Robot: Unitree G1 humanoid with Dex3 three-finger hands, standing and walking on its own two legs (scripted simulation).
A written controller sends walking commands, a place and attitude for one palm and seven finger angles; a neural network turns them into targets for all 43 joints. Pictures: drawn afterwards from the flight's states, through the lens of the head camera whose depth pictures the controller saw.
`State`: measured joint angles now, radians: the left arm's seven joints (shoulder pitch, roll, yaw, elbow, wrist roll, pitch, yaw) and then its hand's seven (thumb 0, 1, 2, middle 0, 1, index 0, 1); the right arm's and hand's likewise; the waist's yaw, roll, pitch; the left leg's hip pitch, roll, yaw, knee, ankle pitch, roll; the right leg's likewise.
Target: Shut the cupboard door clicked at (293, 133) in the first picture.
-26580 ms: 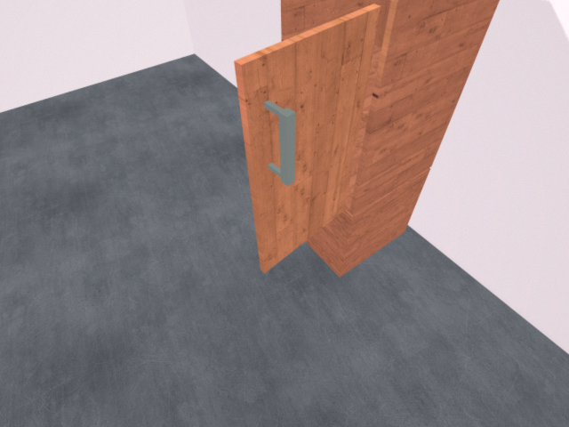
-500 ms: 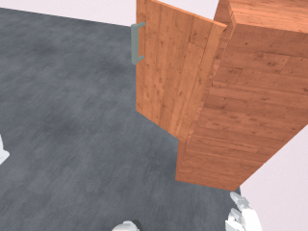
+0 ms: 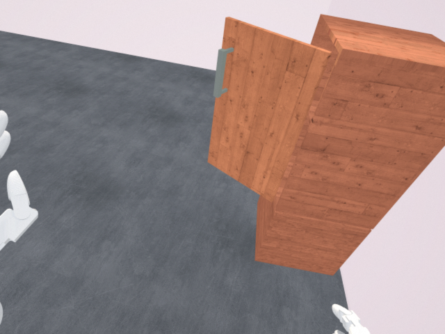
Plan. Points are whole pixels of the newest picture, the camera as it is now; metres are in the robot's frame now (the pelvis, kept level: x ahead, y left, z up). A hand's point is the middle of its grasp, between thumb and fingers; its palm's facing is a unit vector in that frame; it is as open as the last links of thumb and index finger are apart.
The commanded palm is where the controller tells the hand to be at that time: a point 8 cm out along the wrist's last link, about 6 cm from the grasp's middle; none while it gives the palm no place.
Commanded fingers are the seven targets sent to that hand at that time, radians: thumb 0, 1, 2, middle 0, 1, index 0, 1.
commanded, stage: stop stepping back and stand still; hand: left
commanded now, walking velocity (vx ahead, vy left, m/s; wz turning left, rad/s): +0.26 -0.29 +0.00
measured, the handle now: (223, 72) +0.87 +0.12 +0.12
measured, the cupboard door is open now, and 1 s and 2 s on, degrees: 60 60 60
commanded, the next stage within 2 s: let the arm hang, fingers relaxed in 0.72 s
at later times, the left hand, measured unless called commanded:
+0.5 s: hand out of the picture +0.08 +0.34 +0.20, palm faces +0.51 -0.82 -0.25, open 7.4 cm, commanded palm +0.02 +0.37 +0.20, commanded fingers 0.00 0.90 0.90 -0.20 -0.30 -0.20 -0.30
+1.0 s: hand out of the picture +0.05 +0.29 -0.07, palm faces +0.12 -0.94 -0.33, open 7.4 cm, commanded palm none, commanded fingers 0.00 0.90 0.90 -0.20 -0.30 -0.20 -0.30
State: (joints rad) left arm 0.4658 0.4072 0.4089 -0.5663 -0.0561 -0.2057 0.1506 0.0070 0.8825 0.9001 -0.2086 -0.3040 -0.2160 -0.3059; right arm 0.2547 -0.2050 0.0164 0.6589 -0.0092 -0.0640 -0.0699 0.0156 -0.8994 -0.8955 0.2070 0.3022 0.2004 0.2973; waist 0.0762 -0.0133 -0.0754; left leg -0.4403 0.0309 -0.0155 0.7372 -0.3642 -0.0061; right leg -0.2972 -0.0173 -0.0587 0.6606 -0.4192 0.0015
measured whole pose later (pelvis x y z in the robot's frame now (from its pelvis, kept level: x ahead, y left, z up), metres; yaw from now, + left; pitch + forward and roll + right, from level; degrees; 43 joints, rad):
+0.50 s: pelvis -0.13 +0.07 +0.02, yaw -1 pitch -1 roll -1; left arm 0.42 0.37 0.40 -0.45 -0.06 -0.14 0.19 0.01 0.89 0.90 -0.20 -0.30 -0.21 -0.30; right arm 0.31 -0.23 0.00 0.67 0.00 -0.04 -0.09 0.02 -0.90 -0.90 0.20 0.30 0.20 0.30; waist -0.01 -0.04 -0.10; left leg -0.37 0.11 0.06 0.75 -0.40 0.00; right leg -0.20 -0.02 -0.13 0.56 -0.37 -0.08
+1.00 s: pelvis -0.12 +0.08 +0.00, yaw +3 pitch -1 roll +0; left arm 0.26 0.22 0.07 0.45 0.03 0.05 0.02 0.00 0.90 0.90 -0.19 -0.30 -0.20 -0.30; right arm 0.19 -0.25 0.00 0.76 -0.03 0.02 0.01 0.01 -0.90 -0.90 0.20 0.30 0.20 0.30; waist -0.02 0.05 0.00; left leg -0.37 0.04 0.06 0.71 -0.31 -0.01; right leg -0.31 -0.06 -0.13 0.74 -0.41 -0.02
